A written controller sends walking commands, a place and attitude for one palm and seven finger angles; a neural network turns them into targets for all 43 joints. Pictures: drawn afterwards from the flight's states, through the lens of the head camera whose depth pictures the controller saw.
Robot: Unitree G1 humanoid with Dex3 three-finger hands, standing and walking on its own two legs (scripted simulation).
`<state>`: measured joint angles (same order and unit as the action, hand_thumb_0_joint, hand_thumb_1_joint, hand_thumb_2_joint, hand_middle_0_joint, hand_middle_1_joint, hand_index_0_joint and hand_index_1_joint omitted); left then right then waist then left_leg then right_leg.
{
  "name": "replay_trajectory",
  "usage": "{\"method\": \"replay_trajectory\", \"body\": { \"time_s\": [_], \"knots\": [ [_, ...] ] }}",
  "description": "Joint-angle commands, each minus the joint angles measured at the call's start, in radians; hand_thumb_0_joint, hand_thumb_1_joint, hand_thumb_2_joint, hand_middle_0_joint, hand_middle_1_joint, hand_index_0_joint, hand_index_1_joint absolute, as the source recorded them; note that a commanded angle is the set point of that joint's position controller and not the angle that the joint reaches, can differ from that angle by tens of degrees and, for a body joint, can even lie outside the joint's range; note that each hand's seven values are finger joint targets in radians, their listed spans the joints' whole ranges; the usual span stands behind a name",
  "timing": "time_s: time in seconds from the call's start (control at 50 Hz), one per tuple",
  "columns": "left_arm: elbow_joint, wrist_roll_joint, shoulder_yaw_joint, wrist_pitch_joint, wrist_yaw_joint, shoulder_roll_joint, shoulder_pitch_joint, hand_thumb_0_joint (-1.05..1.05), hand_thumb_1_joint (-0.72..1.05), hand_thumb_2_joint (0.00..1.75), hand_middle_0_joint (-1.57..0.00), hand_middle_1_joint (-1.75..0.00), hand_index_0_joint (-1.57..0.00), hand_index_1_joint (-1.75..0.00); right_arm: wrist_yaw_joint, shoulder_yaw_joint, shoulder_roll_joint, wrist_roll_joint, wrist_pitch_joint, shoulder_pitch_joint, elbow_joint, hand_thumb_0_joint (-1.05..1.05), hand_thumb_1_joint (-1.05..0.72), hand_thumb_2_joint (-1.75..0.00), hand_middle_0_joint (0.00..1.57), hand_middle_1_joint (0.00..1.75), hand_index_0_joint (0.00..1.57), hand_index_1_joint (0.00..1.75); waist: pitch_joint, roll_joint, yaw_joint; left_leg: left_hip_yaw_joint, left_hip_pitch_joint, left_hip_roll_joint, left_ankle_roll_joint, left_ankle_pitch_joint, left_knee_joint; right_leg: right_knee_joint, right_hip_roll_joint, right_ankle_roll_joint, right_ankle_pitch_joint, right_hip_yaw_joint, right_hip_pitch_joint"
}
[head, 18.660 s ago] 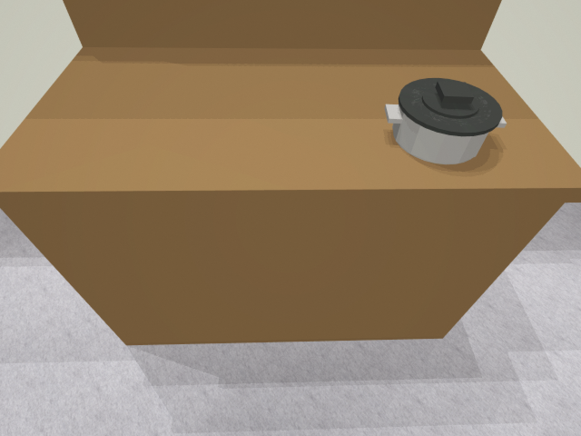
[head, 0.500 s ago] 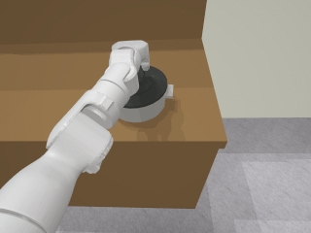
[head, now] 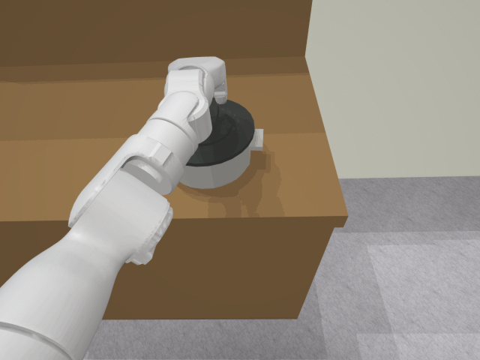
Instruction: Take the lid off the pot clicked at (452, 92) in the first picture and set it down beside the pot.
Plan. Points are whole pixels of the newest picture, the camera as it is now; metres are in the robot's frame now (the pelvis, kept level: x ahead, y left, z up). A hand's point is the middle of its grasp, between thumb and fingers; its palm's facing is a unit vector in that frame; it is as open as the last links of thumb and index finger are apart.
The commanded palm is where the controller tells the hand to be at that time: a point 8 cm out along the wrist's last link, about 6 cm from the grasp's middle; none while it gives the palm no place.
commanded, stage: lower the open fingers around the knob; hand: left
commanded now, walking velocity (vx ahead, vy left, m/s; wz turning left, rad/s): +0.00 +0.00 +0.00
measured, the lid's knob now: (202, 117) +0.51 +0.04 +0.14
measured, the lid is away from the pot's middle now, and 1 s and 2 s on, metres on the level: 0.00 0.00 0.00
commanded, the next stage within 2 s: raise the hand to come down again in 0.40 s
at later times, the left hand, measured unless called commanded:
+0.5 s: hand (201, 105) +0.48 +0.03 +0.18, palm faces -0.30 -0.01 -0.95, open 10.1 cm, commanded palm +0.48 +0.04 +0.21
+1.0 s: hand (201, 109) +0.48 +0.03 +0.18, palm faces -0.24 -0.01 -0.97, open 10.2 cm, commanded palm +0.47 +0.04 +0.23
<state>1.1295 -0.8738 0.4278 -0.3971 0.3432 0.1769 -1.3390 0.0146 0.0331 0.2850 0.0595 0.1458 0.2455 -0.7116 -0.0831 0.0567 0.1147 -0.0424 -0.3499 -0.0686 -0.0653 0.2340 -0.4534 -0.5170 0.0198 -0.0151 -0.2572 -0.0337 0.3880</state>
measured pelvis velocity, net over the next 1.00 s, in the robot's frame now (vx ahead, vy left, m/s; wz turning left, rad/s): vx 0.00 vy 0.00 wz -0.01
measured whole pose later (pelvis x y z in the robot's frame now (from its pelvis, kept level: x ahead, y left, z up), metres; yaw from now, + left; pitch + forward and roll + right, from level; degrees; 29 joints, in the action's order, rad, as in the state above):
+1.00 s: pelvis +0.00 +0.00 +0.00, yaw +0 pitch +7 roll +1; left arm 1.04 -0.86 0.39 -0.32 0.26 0.20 -1.24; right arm 0.01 0.03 0.25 0.06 0.13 0.21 -0.70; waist -0.08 0.08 0.10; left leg -0.05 -0.31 -0.07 -0.07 0.23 -0.42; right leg -0.49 0.02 -0.01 -0.25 -0.03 0.35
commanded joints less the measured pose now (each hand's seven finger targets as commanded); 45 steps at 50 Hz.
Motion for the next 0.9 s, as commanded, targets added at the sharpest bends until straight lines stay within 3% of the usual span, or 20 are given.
{"method": "replay_trajectory", "body": {
  "time_s": [0.0,0.02,0.06,0.12,0.16,0.18,0.22,0.28,0.34,0.42,0.46,0.48,0.5,0.52,0.62,0.7,0.72,0.76,0.82,0.88],
  "knots": [
    [-0.075,0.014,-0.024,0.007,0.0,0.071,-0.353,0.0,-0.37,1.61,-0.86,-0.08,-0.86,-0.08,0.0,-0.037,0.124,0.004,-0.027,-0.023,0.109,0.0,-0.9,-0.9,0.2,0.3,0.2,0.3,-0.239,-0.185,0.029,0.051,0.108,-0.002,-0.011,-0.142,0.04,0.057,-0.034,-0.016,0.269,0.001,-0.078],
    [-0.08,0.028,-0.025,0.012,0.0,0.051,-0.369,0.0,-0.37,1.61,-0.86,-0.08,-0.86,-0.08,0.001,-0.042,0.122,0.001,-0.027,-0.014,0.109,0.0,-0.9,-0.9,0.2,0.3,0.2,0.3,-0.229,-0.183,0.033,0.055,0.106,-0.001,-0.014,-0.141,0.041,0.066,-0.033,-0.019,0.262,-0.001,-0.067],
    [-0.039,0.012,-0.064,0.0,-0.009,0.123,-0.367,0.0,-0.37,1.61,-0.86,-0.08,-0.86,-0.08,0.006,-0.039,0.133,0.003,-0.025,-0.011,0.097,0.0,-0.9,-0.9,0.2,0.3,0.2,0.3,-0.215,-0.21,0.033,0.049,0.081,0.0,-0.013,-0.101,0.045,0.064,-0.037,-0.014,0.232,0.004,-0.071],
    [-0.062,0.027,-0.035,0.004,-0.012,0.06,-0.387,0.0,-0.37,1.61,-0.86,-0.08,-0.86,-0.08,0.005,-0.043,0.127,0.0,-0.031,-0.008,0.102,0.0,-0.9,-0.9,0.2,0.3,0.2,0.3,-0.236,-0.17,0.036,0.059,0.106,0.0,-0.013,-0.133,0.04,0.061,-0.034,-0.021,0.243,0.0,-0.055],
    [-0.031,0.011,-0.074,0.0,-0.013,0.135,-0.357,0.0,-0.37,1.61,-0.86,-0.08,-0.86,-0.08,0.008,-0.038,0.132,-0.001,-0.03,-0.006,0.101,0.0,-0.9,-0.9,0.2,0.3,0.2,0.3,-0.252,-0.205,0.027,0.055,0.084,0.0,-0.011,-0.111,0.041,0.057,-0.034,-0.015,0.236,0.005,-0.09],
    [-0.028,0.011,-0.073,-0.005,-0.012,0.135,-0.358,0.0,-0.37,1.61,-0.86,-0.08,-0.86,-0.08,0.012,-0.036,0.132,0.001,-0.03,-0.008,0.101,0.0,-0.9,-0.9,0.2,0.3,0.2,0.3,-0.241,-0.216,0.031,0.047,0.076,-0.001,-0.013,-0.106,0.043,0.061,-0.035,-0.012,0.24,0.007,-0.089],
    [-0.052,0.023,-0.039,0.003,-0.01,0.073,-0.382,0.0,-0.37,1.61,-0.86,-0.08,-0.86,-0.08,0.009,-0.039,0.129,0.003,-0.03,-0.009,0.105,0.0,-0.9,-0.9,0.2,0.3,0.2,0.3,-0.241,-0.179,0.038,0.052,0.089,0.001,-0.014,-0.128,0.04,0.063,-0.034,-0.018,0.251,0.005,-0.064],
    [-0.013,0.003,-0.075,-0.012,-0.015,0.145,-0.373,0.0,-0.37,1.61,-0.86,-0.08,-0.86,-0.08,0.012,-0.038,0.138,0.005,-0.029,-0.001,0.093,0.0,-0.9,-0.9,0.2,0.3,0.2,0.3,-0.219,-0.217,0.038,0.047,0.071,0.002,-0.012,-0.097,0.045,0.064,-0.038,-0.012,0.222,0.005,-0.064],
    [-0.015,0.005,-0.083,-0.004,-0.007,0.156,-0.349,0.0,-0.37,1.61,-0.86,-0.08,-0.86,-0.08,0.013,-0.036,0.137,0.0,-0.035,-0.002,0.104,0.0,-0.9,-0.9,0.2,0.3,0.2,0.3,-0.249,-0.203,0.028,0.047,0.069,0.0,-0.012,-0.115,0.039,0.059,-0.033,-0.013,0.249,0.007,-0.093],
    [-0.047,0.014,-0.06,0.01,0.0,0.11,-0.322,0.0,-0.37,1.61,-0.86,-0.08,-0.86,-0.08,0.006,-0.041,0.13,0.0,-0.034,0.003,0.119,0.0,-0.9,-0.9,0.2,0.3,0.2,0.3,-0.252,-0.182,0.022,0.051,0.096,0.003,-0.014,-0.164,0.034,0.061,-0.034,-0.019,0.276,0.001,-0.086],
    [-0.021,0.001,-0.09,0.001,-0.004,0.174,-0.327,0.0,-0.37,1.61,-0.86,-0.08,-0.86,-0.08,0.008,-0.036,0.137,0.005,-0.029,0.003,0.11,0.0,-0.9,-0.9,0.2,0.3,0.2,0.3,-0.222,-0.208,0.025,0.042,0.065,0.003,-0.012,-0.12,0.042,0.064,-0.037,-0.013,0.252,0.005,-0.091],
    [-0.031,0.003,-0.08,-0.002,-0.006,0.165,-0.34,0.0,-0.37,1.61,-0.86,-0.08,-0.86,-0.08,0.008,-0.036,0.135,0.007,-0.029,0.002,0.112,0.0,-0.9,-0.9,0.2,0.3,0.2,0.3,-0.221,-0.207,0.027,0.04,0.062,0.002,-0.013,-0.111,0.045,0.066,-0.035,-0.012,0.249,0.006,-0.094],
    [-0.121,-0.004,-0.077,0.058,-0.02,0.144,-0.339,0.0,-0.36,1.59,-0.85,-0.09,-0.85,-0.09,0.01,-0.036,0.131,0.007,-0.035,-0.002,0.131,0.0,-0.9,-0.9,0.2,0.3,0.2,0.3,-0.223,-0.226,0.032,0.045,0.07,0.017,-0.014,-0.135,0.036,0.071,-0.037,-0.012,0.238,0.007,-0.068],
    [-0.127,0.001,-0.068,0.091,-0.029,0.121,-0.33,0.0,-0.36,1.58,-0.85,-0.09,-0.85,-0.09,0.012,-0.04,0.128,0.001,-0.037,-0.001,0.132,0.0,-0.9,-0.9,0.2,0.3,0.2,0.3,-0.24,-0.19,0.028,0.048,0.096,0.021,-0.016,-0.163,0.031,0.068,-0.032,-0.017,0.244,0.007,-0.065],
    [-0.206,0.013,-0.101,0.109,-0.087,0.172,-0.348,0.0,-0.33,1.49,-0.83,-0.1,-0.83,-0.1,0.002,-0.043,0.113,0.004,-0.03,-0.017,0.139,0.0,-0.9,-0.9,0.2,0.3,0.2,0.3,-0.301,-0.129,-0.003,0.053,0.129,0.025,-0.009,-0.188,0.04,0.064,-0.029,-0.023,0.252,0.009,-0.111],
    [-0.213,-0.023,-0.058,0.074,-0.124,0.153,-0.41,0.0,-0.3,1.43,-0.83,-0.08,-0.83,-0.08,-0.009,-0.044,0.101,0.011,-0.029,-0.033,0.117,0.0,-0.9,-0.9,0.2,0.3,0.2,0.3,-0.292,-0.128,0.006,0.063,0.155,0.031,-0.004,-0.185,0.047,0.066,-0.036,-0.023,0.236,0.003,-0.088],
    [-0.25,-0.008,-0.063,0.082,-0.128,0.142,-0.44,0.0,-0.3,1.42,-0.83,-0.08,-0.83,-0.08,-0.009,-0.048,0.1,0.008,-0.033,-0.031,0.121,0.0,-0.9,-0.9,0.2,0.3,0.2,0.3,-0.31,-0.114,0.006,0.066,0.171,0.029,-0.006,-0.212,0.044,0.069,-0.032,-0.027,0.254,0.002,-0.094],
    [-0.218,-0.018,-0.104,0.065,-0.137,0.208,-0.441,0.0,-0.29,1.4,-0.82,-0.08,-0.82,-0.08,-0.006,-0.042,0.1,0.005,-0.037,-0.035,0.11,0.0,-0.9,-0.9,0.2,0.3,0.2,0.3,-0.317,-0.137,0.002,0.062,0.155,0.024,-0.005,-0.18,0.052,0.068,-0.033,-0.024,0.25,0.01,-0.126],
    [-0.265,0.0,-0.055,0.072,-0.127,0.136,-0.475,0.0,-0.28,1.36,-0.82,-0.08,-0.82,-0.08,-0.007,-0.043,0.092,0.008,-0.045,-0.047,0.119,0.0,-0.9,-0.9,0.2,0.3,0.2,0.3,-0.34,-0.134,0.008,0.068,0.175,0.021,-0.007,-0.221,0.05,0.067,-0.027,-0.026,0.287,0.008,-0.134],
    [-0.247,-0.01,-0.105,0.066,-0.125,0.211,-0.459,0.0,-0.27,1.33,-0.81,-0.08,-0.81,-0.08,-0.003,-0.039,0.095,0.003,-0.047,-0.051,0.113,0.0,-0.9,-0.9,0.2,0.3,0.2,0.3,-0.346,-0.16,-0.002,0.06,0.17,0.019,-0.007,-0.213,0.055,0.07,-0.027,-0.02,0.304,0.018,-0.167]
  ]
}}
